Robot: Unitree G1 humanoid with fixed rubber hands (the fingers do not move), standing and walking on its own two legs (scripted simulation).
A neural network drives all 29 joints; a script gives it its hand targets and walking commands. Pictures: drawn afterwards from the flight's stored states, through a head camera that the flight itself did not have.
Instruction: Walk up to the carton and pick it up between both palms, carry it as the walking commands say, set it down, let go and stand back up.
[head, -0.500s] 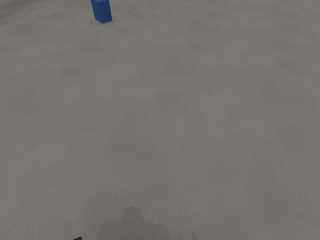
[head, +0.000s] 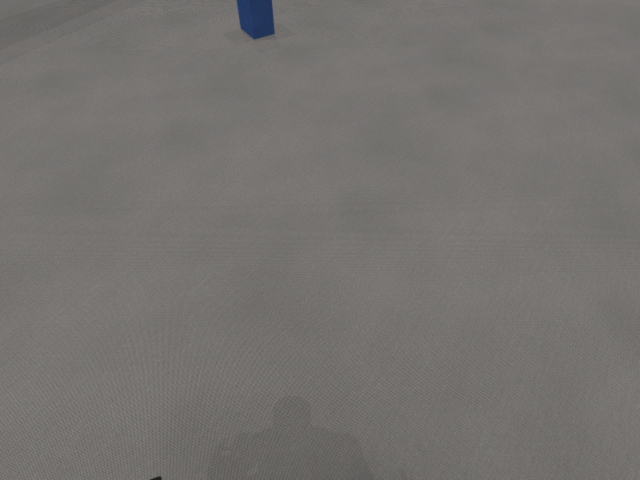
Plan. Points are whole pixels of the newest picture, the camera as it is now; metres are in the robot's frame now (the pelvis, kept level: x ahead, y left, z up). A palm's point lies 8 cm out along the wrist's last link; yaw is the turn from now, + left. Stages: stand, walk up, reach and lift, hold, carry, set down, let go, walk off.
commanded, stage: walk up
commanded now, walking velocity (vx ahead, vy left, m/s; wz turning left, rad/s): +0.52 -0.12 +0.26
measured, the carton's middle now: (255, 10) +3.00 +0.41 -0.62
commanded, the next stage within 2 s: none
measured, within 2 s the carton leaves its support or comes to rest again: neither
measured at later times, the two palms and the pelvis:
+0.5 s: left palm out of the picture +0.14 +0.24 -0.11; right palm (470, 339) +0.35 -0.23 -0.11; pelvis +0.19 +0.00 +0.01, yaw +6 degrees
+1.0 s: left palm (196, 263) +0.50 +0.23 -0.11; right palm (470, 290) +0.45 -0.27 -0.13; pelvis +0.44 -0.02 +0.00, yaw +6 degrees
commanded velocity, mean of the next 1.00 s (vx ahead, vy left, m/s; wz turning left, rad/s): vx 0.51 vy -0.09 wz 0.05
